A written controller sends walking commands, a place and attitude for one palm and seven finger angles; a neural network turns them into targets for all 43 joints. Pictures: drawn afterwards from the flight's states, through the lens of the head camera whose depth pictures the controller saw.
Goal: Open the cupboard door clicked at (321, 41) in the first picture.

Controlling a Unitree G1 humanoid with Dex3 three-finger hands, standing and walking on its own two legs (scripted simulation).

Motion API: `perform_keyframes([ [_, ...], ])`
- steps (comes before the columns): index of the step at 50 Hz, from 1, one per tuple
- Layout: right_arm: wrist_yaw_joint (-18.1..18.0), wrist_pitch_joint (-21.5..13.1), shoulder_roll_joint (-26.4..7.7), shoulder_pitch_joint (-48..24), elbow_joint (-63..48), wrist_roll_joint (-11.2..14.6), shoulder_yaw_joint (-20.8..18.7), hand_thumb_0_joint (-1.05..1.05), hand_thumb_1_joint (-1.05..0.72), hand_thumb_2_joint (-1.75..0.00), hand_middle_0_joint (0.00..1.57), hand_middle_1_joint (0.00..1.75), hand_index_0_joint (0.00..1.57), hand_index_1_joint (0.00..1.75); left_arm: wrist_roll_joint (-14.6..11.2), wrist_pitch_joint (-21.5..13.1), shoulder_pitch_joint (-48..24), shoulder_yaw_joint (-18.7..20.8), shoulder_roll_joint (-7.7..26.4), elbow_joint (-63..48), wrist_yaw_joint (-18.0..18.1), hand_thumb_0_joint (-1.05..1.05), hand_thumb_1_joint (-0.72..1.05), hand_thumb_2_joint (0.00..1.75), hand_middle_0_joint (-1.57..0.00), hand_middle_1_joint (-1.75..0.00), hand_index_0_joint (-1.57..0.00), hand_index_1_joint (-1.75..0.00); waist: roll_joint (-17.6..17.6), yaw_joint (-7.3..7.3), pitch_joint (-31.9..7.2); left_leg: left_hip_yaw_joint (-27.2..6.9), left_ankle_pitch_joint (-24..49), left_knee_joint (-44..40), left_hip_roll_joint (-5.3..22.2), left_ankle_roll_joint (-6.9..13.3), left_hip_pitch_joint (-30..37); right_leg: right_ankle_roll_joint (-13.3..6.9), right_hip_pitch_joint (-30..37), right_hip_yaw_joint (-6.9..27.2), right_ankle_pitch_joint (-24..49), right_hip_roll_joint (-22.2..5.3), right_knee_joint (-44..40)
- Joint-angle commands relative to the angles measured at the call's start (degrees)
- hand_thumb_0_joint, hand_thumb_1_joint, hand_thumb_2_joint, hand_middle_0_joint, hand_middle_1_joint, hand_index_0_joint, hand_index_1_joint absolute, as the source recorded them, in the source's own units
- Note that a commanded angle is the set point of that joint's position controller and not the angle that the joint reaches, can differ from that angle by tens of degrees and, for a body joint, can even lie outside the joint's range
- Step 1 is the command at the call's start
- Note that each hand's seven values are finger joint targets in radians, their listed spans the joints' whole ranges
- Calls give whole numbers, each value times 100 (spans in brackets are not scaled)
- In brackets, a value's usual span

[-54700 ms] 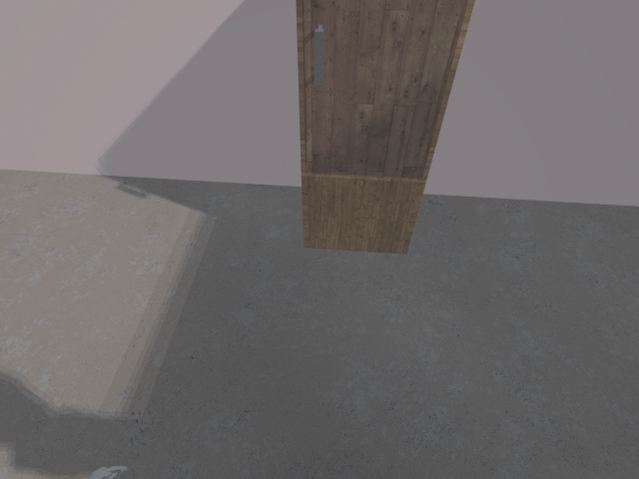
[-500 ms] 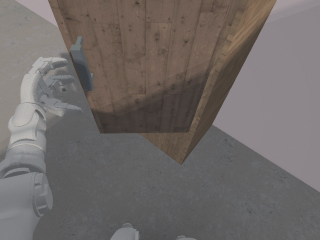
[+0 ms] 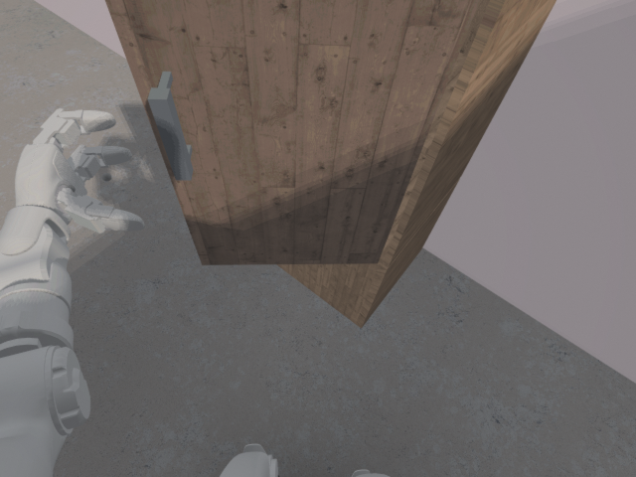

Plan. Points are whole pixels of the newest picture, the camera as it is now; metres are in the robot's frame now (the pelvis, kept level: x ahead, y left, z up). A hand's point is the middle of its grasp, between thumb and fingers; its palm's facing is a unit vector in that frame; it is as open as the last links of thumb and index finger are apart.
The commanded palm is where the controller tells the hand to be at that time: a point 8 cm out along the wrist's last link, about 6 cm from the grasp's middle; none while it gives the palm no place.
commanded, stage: move the hooked fingers beside the handle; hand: left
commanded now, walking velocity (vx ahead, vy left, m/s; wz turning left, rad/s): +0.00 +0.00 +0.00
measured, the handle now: (175, 128) +0.54 +0.18 +0.11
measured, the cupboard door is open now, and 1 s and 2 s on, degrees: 41 41 41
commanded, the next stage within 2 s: slide the fingers in behind the handle in 0.74 s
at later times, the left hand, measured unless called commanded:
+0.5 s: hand (102, 182) +0.44 +0.25 +0.11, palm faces +0.04 -1.00 +0.01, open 14.0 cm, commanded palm +0.42 +0.29 +0.10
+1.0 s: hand (111, 178) +0.45 +0.24 +0.11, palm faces +0.04 -1.00 +0.01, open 14.0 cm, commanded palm +0.42 +0.28 +0.10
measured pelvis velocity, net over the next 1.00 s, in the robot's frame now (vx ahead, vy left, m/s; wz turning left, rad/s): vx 0.00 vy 0.00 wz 0.00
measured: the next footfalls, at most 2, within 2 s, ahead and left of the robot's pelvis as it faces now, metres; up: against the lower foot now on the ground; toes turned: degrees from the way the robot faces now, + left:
none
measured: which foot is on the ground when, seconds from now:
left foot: down 0.00-1.00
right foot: down 0.00-1.00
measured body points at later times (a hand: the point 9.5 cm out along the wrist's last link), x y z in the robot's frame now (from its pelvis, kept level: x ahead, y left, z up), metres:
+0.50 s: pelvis +0.00 +0.00 +0.00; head +0.06 +0.02 +0.45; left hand +0.43 +0.30 +0.11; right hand +0.05 -0.27 -0.11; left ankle +0.04 +0.08 -0.69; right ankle -0.04 -0.11 -0.69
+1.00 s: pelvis +0.00 +0.00 +0.00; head +0.07 +0.02 +0.44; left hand +0.44 +0.30 +0.11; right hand +0.03 -0.27 -0.11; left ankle +0.04 +0.08 -0.69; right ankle -0.04 -0.11 -0.69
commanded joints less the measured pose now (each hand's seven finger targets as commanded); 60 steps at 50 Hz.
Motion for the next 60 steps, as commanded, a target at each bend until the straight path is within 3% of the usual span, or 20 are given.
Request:
perform_keyframes([
  [1, -91, -133, -1058, 511, -443, 8, -372, 0, -90, -90, 20, 30, 20, 30, -138, -323, -2328, 151, 1398, -1181, -6, 0, -50, 30, -30, -120, -30, -120, 461, -28, -2088, -629, 1726, -569, 167, -117, 3010, -39, -674, 11, 1567, 3, -672],
  [4, -84, -126, -1045, 481, -464, -4, -356, 0, -90, -90, 20, 30, 20, 30, -79, -231, -2361, 56, 1321, -1100, 80, 0, -50, 30, -30, -120, -30, -120, 536, -36, -1886, -609, 1466, -617, 154, -123, 2866, -36, -729, 5, 1369, -19, -697],
  [8, -54, -150, -1020, 441, -525, -23, -352, 0, -90, -90, 20, 30, 20, 30, -41, -397, -2403, 222, 1465, -1508, 211, 0, -50, 30, -30, -120, -30, -120, 697, 31, -2240, -592, 1729, -578, 147, -141, 3088, -48, -562, 35, 1562, -14, -650],
  [12, -56, -124, -1041, 434, -533, -15, -335, 0, -90, -90, 20, 30, 20, 30, -27, -387, -2217, 398, 1701, -1246, 166, 0, -50, 30, -30, -120, -30, -120, 461, 59, -2040, -523, 1677, -564, 132, -110, 2765, -30, -377, 47, 1670, -4, -642],
  [15, -69, -135, -1006, 395, -582, -3, -332, 0, -90, -90, 20, 30, 20, 30, -64, -409, -2309, 195, 1477, -1440, 75, 0, -50, 30, -30, -120, -30, -120, 615, -1, -2045, -526, 1634, -561, 127, -99, 2888, -42, -454, 44, 1600, -2, -672],
  [16, -85, -133, -1036, 403, -564, 11, -338, 0, -90, -90, 20, 30, 20, 30, -79, -386, -2191, 318, 1598, -1311, 56, 0, -50, 30, -30, -120, -30, -120, 515, 31, -2065, -530, 1581, -587, 134, -105, 2850, -28, -446, 55, 1583, -1, -695],
  [17, -93, -132, -1029, 382, -527, 20, -329, 0, -90, -90, 20, 30, 20, 30, -95, -363, -2292, 176, 1500, -1252, 21, 0, -50, 30, -30, -120, -30, -120, 540, -58, -1889, -529, 1500, -593, 141, -101, 2827, -27, -535, 56, 1520, -8, -728],
  [18, -98, -140, -1032, 401, -554, 18, -333, 0, -90, -90, 20, 30, 20, 30, -118, -374, -2306, 207, 1505, -1328, -10, 0, -50, 30, -30, -120, -30, -120, 611, 5, -1944, -558, 1514, -622, 140, -115, 2856, -40, -540, 40, 1497, -6, -712],
  [20, -98, -166, -1003, 396, -532, 12, -323, 0, -90, -90, 20, 30, 20, 30, -147, -371, -2516, -97, 1181, -1402, -43, 0, -50, 30, -30, -120, -30, -120, 667, -126, -1864, -610, 1480, -604, 147, -102, 2976, -48, -707, 24, 1399, -7, -728],
  [23, -107, -196, -1022, 392, -478, 16, -346, 0, -90, -90, 20, 30, 20, 30, -166, -352, -2550, -151, 1096, -1399, -30, 0, -50, 30, -30, -120, -30, -120, 638, -103, -1984, -669, 1373, -658, 162, -129, 3080, -43, -780, 14, 1275, -19, -746],
  [27, -115, -196, -1062, 427, -409, 1, -317, 0, -90, -90, 20, 30, 20, 30, -64, -252, -2652, -6, 1366, -953, 87, 0, -50, 30, -30, -120, -30, -120, 424, -140, -1662, -674, 1056, -666, 147, -105, 2691, -34, -830, 27, 1070, -49, -753],
  [31, -109, -233, -1072, 465, -409, -24, -334, 0, -90, -90, 20, 30, 20, 30, 25, -411, -2953, 105, 1550, -1220, 177, 0, -50, 30, -30, -120, -30, -120, 741, -109, -2124, -686, 1246, -601, 156, -136, 2956, -49, -835, 58, 1147, -56, -679],
  [35, -78, -227, -1064, 536, -410, -49, -345, 0, -90, -90, 20, 30, 20, 30, -14, -448, -2599, 363, 1725, -1172, 157, 0, -50, 30, -30, -120, -30, -120, 623, 11, -2389, -615, 1696, -492, 136, -122, 2990, -59, -507, 62, 1530, -15, -624],
  [37, -70, -180, -1037, 497, -464, -29, -319, 0, -90, -90, 20, 30, 20, 30, 12, -349, -2341, 222, 1595, -988, 90, 0, -50, 30, -30, -120, -30, -120, 531, 6, -2214, -534, 1658, -516, 127, -109, 2777, -19, -446, 61, 1608, -19, -641],
  [39, -70, -139, -1071, 517, -486, -15, -316, 0, -90, -90, 20, 30, 20, 30, 22, -257, -2325, 364, 1824, -866, 67, 0, -50, 30, -30, -120, -30, -120, 394, 4, -1976, -489, 1478, -540, 123, -79, 2503, -3, -389, 79, 1567, -19, -678],
  [41, -79, -127, -1064, 509, -548, 4, -333, 0, -90, -90, 20, 30, 20, 30, -10, -280, -2255, 407, 1827, -984, 26, 0, -50, 30, -30, -120, -30, -120, 456, 30, -2079, -443, 1550, -519, 109, -75, 2529, 1, -336, 105, 1672, -16, -664],
  [45, -58, -146, -995, 505, -563, 4, -352, 0, -90, -90, 20, 30, 20, 30, -141, -386, -2416, -1, 1270, -1472, -36, 0, -50, 30, -30, -120, -30, -120, 605, -86, -2146, -478, 1719, -482, 117, -74, 2847, -29, -442, 65, 1733, 23, -667],
  [52, -61, -160, -1022, 515, -438, -6, -369, 0, -90, -90, 20, 30, 20, 30, -100, -246, -2316, 161, 1397, -1275, 116, 0, -50, 30, -30, -120, -30, -120, 486, -20, -2057, -509, 1595, -526, 119, -81, 2757, -24, -463, 65, 1634, -17, -686],
  [58, -20, -192, -965, 455, -456, -24, -361, 0, -90, -90, 20, 30, 20, 30, -29, -342, -2528, -32, 1090, -1525, 330, 0, -50, 30, -30, -120, -30, -120, 676, -39, -2076, -583, 1633, -543, 133, -126, 2986, -40, -631, 27, 1550, -7, -652],
  [60, -8, -193, -965, 459, -464, -38, -366, 0, -90, -90, 20, 30, 20, 30, -8, -351, -2482, -64, 1035, -1510, 396, 0, -50, 30, -30, -120, -30, -120, 505, -61, -2055, -595, 1640, -519, 125, -108, 2952, -45, -581, 23, 1555, -6, -648],
])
